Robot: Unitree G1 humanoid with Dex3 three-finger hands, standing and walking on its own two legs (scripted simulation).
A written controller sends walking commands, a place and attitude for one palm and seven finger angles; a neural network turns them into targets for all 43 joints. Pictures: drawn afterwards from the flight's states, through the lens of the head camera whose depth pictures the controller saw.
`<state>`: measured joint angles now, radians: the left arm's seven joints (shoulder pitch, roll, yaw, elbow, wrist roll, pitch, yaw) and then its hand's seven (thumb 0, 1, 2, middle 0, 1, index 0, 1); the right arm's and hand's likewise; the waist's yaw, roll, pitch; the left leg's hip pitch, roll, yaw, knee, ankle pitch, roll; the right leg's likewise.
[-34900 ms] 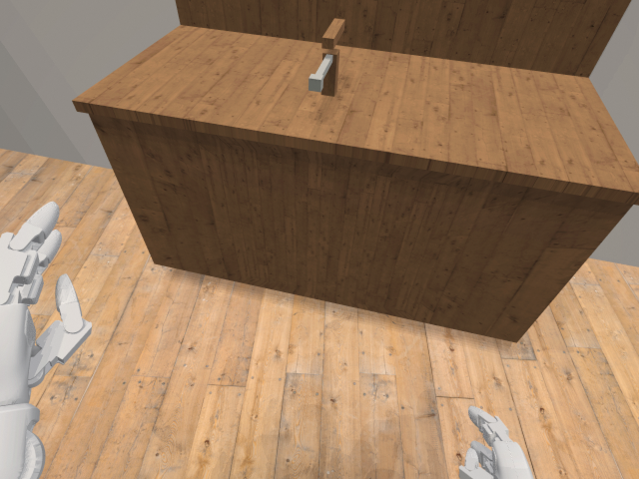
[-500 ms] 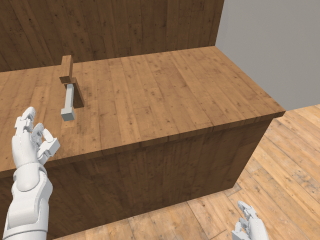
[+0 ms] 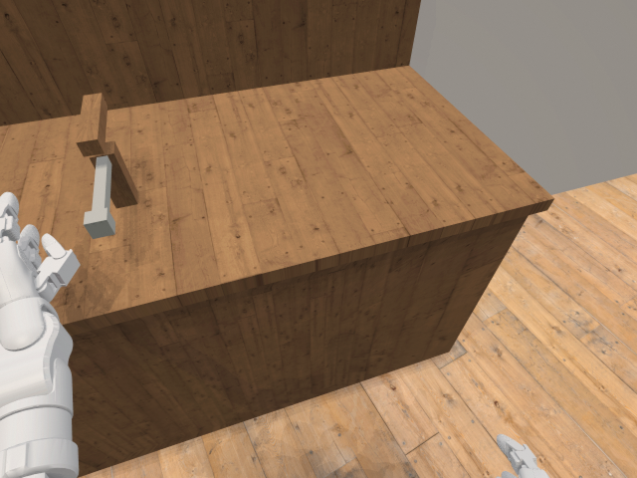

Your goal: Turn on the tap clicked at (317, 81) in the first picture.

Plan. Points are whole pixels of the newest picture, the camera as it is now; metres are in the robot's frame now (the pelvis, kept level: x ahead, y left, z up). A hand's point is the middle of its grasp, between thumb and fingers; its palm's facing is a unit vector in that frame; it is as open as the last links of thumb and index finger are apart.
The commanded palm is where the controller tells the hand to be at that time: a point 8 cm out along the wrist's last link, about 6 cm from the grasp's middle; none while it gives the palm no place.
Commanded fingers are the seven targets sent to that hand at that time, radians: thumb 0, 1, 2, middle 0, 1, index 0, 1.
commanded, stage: reach beside the lever's end, fingers flat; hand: left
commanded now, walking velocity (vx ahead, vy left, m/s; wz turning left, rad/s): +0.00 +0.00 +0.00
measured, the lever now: (100, 223) +0.40 +0.32 +0.11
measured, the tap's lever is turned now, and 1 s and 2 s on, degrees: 0 0 16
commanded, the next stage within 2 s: push the lever round in 0.60 s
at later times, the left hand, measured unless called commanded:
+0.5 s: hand (71, 247) +0.35 +0.34 +0.10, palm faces +0.58 -0.82 -0.06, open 7.8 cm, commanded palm +0.31 +0.37 +0.10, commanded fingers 0.00 0.90 0.90 -0.15 -0.15 -0.15 -0.15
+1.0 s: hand (86, 246) +0.35 +0.32 +0.11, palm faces +0.57 -0.82 -0.06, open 7.8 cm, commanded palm +0.31 +0.35 +0.10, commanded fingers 0.00 0.90 0.90 -0.15 -0.15 -0.15 -0.15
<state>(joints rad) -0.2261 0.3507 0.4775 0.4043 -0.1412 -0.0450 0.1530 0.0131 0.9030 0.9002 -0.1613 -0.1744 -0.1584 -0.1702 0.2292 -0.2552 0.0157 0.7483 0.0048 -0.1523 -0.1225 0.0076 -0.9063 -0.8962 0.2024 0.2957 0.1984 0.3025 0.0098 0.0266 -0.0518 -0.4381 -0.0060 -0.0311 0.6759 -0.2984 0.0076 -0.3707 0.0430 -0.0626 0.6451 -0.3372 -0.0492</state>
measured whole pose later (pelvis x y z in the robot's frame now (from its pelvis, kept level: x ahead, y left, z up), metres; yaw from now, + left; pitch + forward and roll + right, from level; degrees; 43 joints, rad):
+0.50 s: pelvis +0.00 +0.01 -0.01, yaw -1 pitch +6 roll -2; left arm -0.33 0.43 0.53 0.62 -0.15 -0.15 0.07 0.01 0.90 0.90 -0.15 -0.15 -0.15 -0.15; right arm 0.30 -0.26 0.01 0.74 0.02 -0.12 -0.11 0.01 -0.91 -0.90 0.20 0.30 0.20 0.30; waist -0.02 0.03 -0.08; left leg -0.52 0.00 -0.02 0.74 -0.32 0.02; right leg -0.45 0.05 -0.05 0.69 -0.34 -0.04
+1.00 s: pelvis +0.00 +0.02 +0.00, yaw +0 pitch +5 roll -2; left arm -0.31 0.33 0.42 0.50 -0.11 -0.11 0.18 0.01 0.90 0.90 -0.15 -0.15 -0.15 -0.15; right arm 0.24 -0.24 0.03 0.72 0.00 -0.13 -0.10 0.01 -0.91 -0.90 0.20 0.30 0.20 0.30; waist 0.00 0.03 -0.07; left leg -0.48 -0.01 -0.03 0.71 -0.31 0.03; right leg -0.41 0.04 -0.06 0.66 -0.33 -0.03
